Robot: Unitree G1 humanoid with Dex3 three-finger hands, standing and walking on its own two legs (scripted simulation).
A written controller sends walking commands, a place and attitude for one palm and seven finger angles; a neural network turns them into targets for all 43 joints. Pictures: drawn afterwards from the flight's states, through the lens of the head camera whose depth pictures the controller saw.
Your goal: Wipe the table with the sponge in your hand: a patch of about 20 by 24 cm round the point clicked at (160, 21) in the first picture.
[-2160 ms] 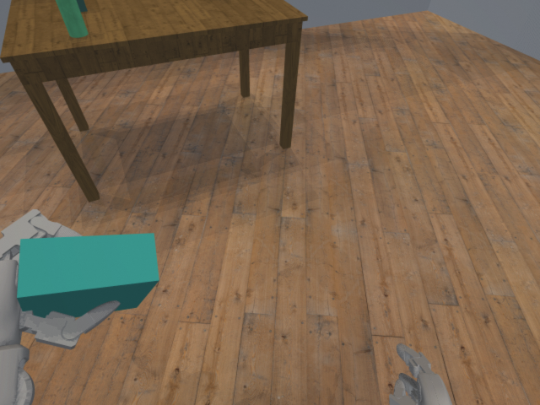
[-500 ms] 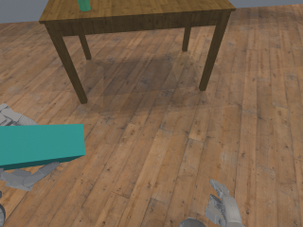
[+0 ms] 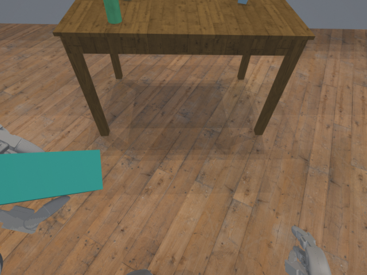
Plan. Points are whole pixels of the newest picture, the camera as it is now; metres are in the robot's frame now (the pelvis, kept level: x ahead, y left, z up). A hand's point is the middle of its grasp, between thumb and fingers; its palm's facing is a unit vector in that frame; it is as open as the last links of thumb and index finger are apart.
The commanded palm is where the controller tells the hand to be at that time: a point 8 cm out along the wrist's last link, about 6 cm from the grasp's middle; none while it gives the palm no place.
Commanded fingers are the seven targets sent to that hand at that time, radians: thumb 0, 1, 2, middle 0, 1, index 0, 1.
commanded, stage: walk to a spot facing it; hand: left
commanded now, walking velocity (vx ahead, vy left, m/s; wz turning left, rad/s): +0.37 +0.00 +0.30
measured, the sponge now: (61, 177) +0.22 +0.20 +0.18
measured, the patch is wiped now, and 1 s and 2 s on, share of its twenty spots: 0.00 0.00 0.00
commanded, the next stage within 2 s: none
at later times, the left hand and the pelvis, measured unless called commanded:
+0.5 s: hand (67, 128) +0.31 +0.22 +0.19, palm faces +0.58 -0.70 -0.42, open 9.7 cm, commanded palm +0.24 +0.26 +0.20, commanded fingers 0.00 0.10 1.30 -1.20 -1.60 -1.20 -1.60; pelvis +0.14 -0.05 +0.02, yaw +12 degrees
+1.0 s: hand (75, 96) +0.38 +0.24 +0.19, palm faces +0.71 -0.54 -0.45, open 9.7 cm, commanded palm +0.32 +0.26 +0.20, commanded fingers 0.00 0.10 1.30 -1.20 -1.60 -1.20 -1.60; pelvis +0.29 -0.06 +0.00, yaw +24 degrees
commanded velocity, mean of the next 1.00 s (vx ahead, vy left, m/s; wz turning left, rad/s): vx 0.33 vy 0.00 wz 0.42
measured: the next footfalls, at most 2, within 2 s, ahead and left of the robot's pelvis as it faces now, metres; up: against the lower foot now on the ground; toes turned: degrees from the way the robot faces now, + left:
right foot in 0.28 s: +0.16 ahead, -0.17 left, +0.00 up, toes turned -4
left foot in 0.60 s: +0.25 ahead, +0.10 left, +0.00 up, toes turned +23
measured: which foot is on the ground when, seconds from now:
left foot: down 0.00-0.28, up 0.30-0.58, down 0.60-0.92, up 0.94-1.00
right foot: up 0.00-0.26, down 0.28-0.60, up 0.62-0.88, down 0.90-1.00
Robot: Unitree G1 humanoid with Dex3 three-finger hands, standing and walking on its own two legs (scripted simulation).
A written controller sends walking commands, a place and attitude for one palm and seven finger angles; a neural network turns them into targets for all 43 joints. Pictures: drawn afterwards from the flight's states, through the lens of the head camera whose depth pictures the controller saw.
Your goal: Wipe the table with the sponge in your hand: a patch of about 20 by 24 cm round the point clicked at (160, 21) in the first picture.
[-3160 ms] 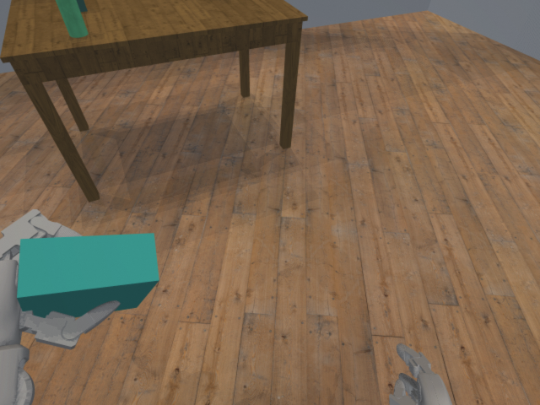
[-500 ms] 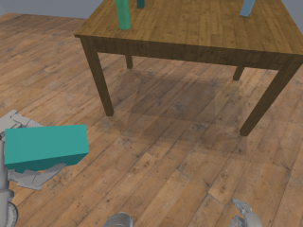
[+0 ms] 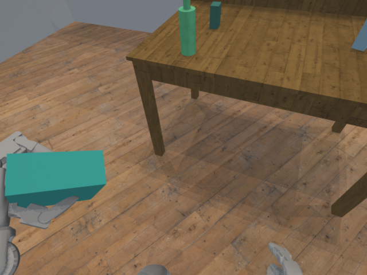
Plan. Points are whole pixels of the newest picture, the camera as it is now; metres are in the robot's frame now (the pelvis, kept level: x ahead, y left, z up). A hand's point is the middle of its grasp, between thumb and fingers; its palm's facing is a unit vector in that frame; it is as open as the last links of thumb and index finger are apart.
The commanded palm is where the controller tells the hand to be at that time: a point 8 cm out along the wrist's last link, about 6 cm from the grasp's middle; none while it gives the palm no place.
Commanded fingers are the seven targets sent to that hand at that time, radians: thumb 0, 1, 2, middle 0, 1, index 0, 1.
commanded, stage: walk to a spot facing it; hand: left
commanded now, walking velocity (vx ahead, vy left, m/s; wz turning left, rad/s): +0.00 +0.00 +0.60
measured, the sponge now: (70, 179) +0.22 +0.21 +0.17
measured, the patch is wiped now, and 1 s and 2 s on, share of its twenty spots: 0.00 0.00 0.00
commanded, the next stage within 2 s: none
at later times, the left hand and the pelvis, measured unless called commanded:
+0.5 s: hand (18, 167) +0.22 +0.27 +0.20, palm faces +0.55 -0.70 -0.46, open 9.7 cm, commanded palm +0.16 +0.31 +0.19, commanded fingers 0.00 0.10 1.30 -1.20 -1.60 -1.20 -1.60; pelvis +0.07 +0.00 +0.01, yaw +15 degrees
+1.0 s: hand out of the picture +0.13 +0.27 +0.20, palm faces +0.79 -0.47 -0.40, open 9.8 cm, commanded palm +0.06 +0.28 +0.19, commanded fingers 0.00 0.10 1.30 -1.20 -1.60 -1.20 -1.60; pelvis +0.08 -0.04 +0.00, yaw +33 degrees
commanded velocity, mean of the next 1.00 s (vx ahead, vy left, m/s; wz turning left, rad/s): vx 0.05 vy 0.00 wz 0.60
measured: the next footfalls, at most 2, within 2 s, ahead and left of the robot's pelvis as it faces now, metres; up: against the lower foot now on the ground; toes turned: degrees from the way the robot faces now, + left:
left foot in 0.26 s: +0.14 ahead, +0.14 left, +0.00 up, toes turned +17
right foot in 0.62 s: +0.18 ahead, -0.11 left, +0.00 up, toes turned +13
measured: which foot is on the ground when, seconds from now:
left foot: up 0.00-0.24, down 0.26-0.62, up 0.64-0.98, down 1.00-1.00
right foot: down 0.00-0.26, up 0.28-0.60, down 0.62-1.00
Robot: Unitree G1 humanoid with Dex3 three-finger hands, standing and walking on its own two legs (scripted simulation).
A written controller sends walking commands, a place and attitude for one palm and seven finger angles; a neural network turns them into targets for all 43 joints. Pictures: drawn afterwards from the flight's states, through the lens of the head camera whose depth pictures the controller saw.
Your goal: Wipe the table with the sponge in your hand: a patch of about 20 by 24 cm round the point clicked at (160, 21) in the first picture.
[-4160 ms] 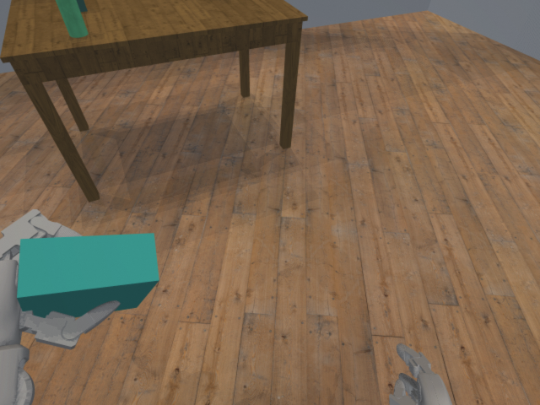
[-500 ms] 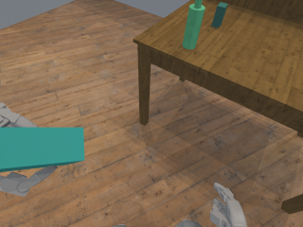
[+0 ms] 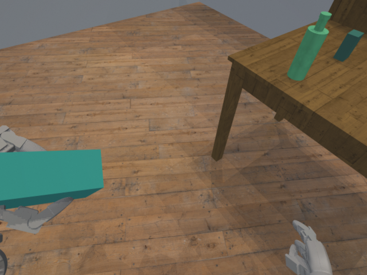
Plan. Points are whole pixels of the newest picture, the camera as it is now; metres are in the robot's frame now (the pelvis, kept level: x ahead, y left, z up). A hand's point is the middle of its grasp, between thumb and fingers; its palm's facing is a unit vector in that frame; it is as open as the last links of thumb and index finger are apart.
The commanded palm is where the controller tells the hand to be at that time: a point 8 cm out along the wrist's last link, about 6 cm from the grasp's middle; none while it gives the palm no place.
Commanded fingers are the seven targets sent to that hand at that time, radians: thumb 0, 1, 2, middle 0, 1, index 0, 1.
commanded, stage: walk to a spot facing it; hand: left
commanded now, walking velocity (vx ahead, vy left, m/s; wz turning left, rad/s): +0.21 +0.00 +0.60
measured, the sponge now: (64, 179) +0.22 +0.20 +0.17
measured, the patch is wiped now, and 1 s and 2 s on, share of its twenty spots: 0.00 0.00 0.00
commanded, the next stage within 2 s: turn to face it in 1.12 s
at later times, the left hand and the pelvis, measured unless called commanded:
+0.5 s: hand out of the picture +0.10 +0.24 +0.18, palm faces +0.64 -0.65 -0.41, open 9.8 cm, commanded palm +0.04 +0.27 +0.19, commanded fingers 0.00 0.10 1.30 -1.20 -1.60 -1.20 -1.60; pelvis -0.02 -0.05 +0.01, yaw +19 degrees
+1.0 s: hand out of the picture +0.10 +0.29 +0.20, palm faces +0.73 -0.52 -0.45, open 9.8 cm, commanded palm +0.04 +0.31 +0.19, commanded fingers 0.00 0.10 1.30 -1.20 -1.60 -1.20 -1.60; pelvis +0.03 -0.01 +0.01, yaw +29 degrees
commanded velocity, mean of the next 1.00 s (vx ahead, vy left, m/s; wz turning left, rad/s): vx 0.28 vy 0.00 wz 0.41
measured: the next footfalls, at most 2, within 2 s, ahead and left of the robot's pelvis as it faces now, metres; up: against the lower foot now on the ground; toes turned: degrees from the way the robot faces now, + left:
right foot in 0.34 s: +0.04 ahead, -0.13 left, +0.00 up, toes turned +6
left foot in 0.76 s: -0.01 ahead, +0.12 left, +0.00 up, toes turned +34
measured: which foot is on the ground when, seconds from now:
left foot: down 0.00-0.34, up 0.36-0.74, down 0.76-1.00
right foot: down 0.00-0.00, up 0.02-0.32, down 0.34-0.74, up 0.76-1.00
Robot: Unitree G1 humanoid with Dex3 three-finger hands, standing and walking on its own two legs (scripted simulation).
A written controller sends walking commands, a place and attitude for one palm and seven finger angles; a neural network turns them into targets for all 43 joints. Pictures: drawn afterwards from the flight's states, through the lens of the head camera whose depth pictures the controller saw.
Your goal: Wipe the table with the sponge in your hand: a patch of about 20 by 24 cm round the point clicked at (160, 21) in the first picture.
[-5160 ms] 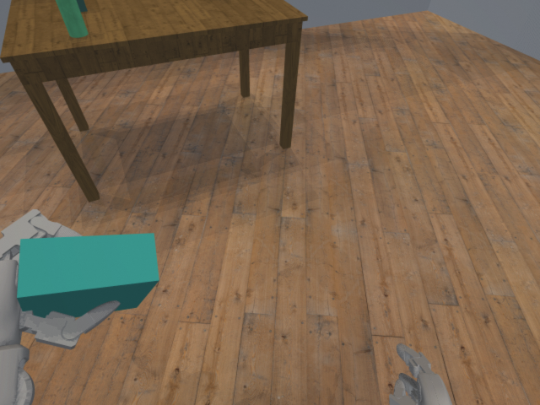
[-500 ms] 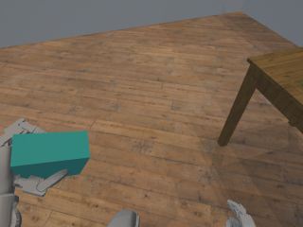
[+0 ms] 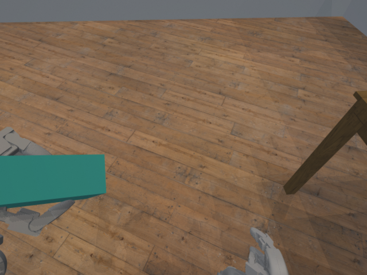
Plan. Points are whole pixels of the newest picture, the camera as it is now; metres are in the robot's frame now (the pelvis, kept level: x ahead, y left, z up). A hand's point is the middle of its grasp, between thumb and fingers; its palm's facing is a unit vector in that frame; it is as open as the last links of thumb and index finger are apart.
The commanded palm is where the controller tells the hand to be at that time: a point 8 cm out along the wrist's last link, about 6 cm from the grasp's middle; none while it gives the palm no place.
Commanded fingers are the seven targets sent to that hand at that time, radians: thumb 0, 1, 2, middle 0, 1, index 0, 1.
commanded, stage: walk to a spot facing it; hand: left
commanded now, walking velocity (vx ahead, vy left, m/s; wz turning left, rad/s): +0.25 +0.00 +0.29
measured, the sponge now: (66, 181) +0.22 +0.20 +0.17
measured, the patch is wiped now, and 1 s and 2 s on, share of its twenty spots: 0.00 0.00 0.00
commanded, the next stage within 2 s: turn to face it in 0.12 s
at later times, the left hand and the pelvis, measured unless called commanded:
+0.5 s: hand (39, 139) +0.28 +0.27 +0.18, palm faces +0.50 -0.78 -0.38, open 9.8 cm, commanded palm +0.23 +0.29 +0.18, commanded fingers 0.00 0.10 1.30 -1.20 -1.60 -1.20 -1.60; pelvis +0.08 +0.00 -0.01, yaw +2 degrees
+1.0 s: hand (144, 129) +0.33 +0.11 +0.17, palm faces +0.12 -0.82 -0.55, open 9.8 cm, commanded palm +0.28 +0.17 +0.18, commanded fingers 0.00 0.10 1.30 -1.20 -1.60 -1.20 -1.60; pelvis +0.06 -0.06 -0.01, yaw -15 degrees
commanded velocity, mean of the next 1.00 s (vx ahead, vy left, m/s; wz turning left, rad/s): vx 0.04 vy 0.00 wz -0.39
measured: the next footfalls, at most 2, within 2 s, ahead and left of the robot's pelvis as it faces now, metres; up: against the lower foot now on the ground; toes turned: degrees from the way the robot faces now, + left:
right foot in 0.08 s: +0.12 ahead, -0.13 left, +0.00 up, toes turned -9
left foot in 0.40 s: +0.15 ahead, +0.13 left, +0.00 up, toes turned +13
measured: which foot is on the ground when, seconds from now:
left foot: down 0.00-0.08, up 0.10-0.38, down 0.40-0.80, up 0.82-1.00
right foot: up 0.00-0.06, down 0.08-0.40, up 0.42-0.76, down 0.78-1.00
